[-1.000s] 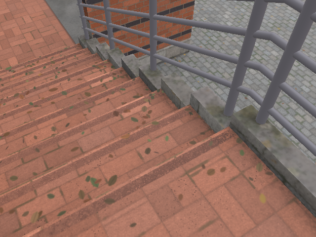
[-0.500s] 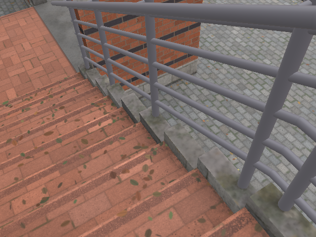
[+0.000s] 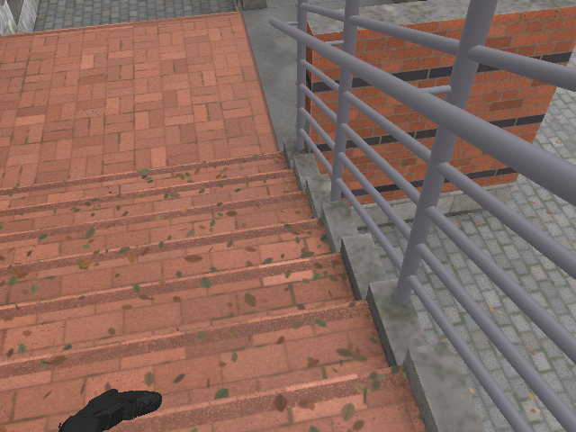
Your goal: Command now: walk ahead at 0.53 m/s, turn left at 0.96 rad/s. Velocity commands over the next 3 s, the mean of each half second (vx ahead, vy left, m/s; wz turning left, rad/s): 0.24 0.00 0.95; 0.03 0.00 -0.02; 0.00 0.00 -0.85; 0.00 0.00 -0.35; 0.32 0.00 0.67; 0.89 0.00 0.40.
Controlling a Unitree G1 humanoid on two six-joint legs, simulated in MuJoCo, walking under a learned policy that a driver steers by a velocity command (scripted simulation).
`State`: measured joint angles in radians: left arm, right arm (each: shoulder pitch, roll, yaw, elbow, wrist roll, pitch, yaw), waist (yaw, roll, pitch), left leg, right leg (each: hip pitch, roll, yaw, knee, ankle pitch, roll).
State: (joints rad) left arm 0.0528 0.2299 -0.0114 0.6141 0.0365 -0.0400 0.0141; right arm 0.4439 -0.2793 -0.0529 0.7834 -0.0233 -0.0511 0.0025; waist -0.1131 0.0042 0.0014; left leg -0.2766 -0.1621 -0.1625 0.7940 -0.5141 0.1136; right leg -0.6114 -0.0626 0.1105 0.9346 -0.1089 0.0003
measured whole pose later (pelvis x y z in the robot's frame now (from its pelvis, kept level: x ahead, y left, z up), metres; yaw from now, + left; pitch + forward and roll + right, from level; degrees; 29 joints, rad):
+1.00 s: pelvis +0.21 -0.05 -0.13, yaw +24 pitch -1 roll +1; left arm 0.36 0.27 0.00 0.69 0.00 0.07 -0.02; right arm 0.12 -0.21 -0.02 0.72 0.00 0.03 0.01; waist 0.06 -0.03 0.04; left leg -0.25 0.02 0.14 0.58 -0.32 0.03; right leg -0.26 -0.05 -0.01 0.67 -0.39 0.00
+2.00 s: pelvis +0.23 +0.00 -0.12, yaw -10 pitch +0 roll +1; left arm 0.20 0.20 0.02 0.82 0.01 0.06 -0.01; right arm 0.37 -0.20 0.00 0.76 -0.02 0.04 0.00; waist -0.05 -0.01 -0.01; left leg -0.23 -0.08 0.07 0.49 -0.25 0.09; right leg -0.23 0.04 0.04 0.51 -0.27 -0.04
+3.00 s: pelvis +0.57 +0.16 -0.30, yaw +22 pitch +0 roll -1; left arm 0.37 0.26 0.07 0.88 0.02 -0.04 -0.03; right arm 0.29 -0.28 -0.03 0.83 -0.06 -0.03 -0.03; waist 0.02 0.04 -0.02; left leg -0.47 -0.09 -0.06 1.83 -0.56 0.12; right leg -0.30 0.11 -0.02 0.73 -0.41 -0.11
